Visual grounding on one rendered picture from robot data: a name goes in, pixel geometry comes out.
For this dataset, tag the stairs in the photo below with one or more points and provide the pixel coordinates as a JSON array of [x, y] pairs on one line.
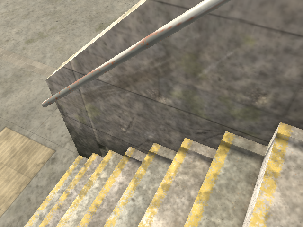
[[241, 184]]

